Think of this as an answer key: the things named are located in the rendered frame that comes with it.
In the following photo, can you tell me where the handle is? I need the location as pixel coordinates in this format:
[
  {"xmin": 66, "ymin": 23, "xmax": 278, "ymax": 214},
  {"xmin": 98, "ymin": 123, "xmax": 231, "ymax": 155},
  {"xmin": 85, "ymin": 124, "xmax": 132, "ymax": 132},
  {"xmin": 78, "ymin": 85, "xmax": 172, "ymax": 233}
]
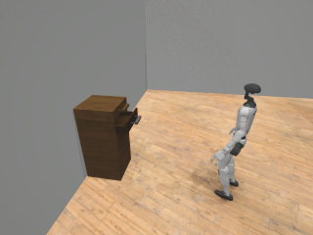
[
  {"xmin": 121, "ymin": 104, "xmax": 129, "ymax": 113},
  {"xmin": 131, "ymin": 116, "xmax": 142, "ymax": 125}
]

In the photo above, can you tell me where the humanoid robot head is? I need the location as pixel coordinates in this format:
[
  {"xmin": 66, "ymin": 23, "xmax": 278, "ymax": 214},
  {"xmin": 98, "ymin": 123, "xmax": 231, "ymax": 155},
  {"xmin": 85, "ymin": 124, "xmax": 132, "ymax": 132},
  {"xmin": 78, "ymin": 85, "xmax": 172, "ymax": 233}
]
[{"xmin": 243, "ymin": 83, "xmax": 261, "ymax": 109}]

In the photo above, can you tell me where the robot left forearm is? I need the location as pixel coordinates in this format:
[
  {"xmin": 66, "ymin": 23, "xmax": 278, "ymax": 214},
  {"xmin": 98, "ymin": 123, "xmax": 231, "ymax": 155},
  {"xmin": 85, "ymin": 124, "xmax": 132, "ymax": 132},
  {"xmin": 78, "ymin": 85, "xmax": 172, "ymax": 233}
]
[{"xmin": 221, "ymin": 131, "xmax": 243, "ymax": 155}]

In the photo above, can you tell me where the drawer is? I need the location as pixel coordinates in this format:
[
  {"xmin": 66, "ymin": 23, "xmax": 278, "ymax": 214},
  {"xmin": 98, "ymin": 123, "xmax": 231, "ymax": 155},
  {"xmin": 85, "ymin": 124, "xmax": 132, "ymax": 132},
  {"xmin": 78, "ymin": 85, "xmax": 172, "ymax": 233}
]
[{"xmin": 114, "ymin": 108, "xmax": 138, "ymax": 134}]

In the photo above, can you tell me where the robot left thigh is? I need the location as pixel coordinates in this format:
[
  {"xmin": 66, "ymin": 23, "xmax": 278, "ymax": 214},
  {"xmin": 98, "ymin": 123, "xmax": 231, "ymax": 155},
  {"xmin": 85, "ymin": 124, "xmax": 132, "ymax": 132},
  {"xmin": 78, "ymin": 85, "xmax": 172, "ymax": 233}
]
[{"xmin": 218, "ymin": 143, "xmax": 241, "ymax": 174}]

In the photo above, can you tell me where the cabinet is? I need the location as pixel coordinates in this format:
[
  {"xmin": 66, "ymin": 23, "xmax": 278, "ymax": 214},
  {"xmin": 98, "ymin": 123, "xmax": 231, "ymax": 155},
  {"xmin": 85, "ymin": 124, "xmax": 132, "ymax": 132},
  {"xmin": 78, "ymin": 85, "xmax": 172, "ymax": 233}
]
[{"xmin": 73, "ymin": 95, "xmax": 131, "ymax": 181}]

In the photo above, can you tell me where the right robot hand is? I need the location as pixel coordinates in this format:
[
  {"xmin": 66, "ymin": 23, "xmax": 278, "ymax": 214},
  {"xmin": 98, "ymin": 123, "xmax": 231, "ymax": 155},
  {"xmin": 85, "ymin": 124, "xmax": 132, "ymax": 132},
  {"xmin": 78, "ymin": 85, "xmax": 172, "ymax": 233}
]
[{"xmin": 228, "ymin": 126, "xmax": 236, "ymax": 137}]

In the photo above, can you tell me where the left robot hand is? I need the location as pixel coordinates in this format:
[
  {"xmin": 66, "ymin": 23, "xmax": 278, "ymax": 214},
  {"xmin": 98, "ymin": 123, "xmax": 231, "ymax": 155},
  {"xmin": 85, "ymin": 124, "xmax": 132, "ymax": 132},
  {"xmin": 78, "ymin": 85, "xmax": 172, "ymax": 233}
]
[{"xmin": 210, "ymin": 151, "xmax": 226, "ymax": 166}]

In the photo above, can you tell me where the left robot upper arm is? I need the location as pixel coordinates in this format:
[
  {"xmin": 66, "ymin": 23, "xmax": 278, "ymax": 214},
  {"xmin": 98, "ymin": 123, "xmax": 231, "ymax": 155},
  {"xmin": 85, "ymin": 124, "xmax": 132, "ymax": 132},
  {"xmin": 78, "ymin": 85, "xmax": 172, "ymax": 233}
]
[{"xmin": 238, "ymin": 108, "xmax": 250, "ymax": 138}]

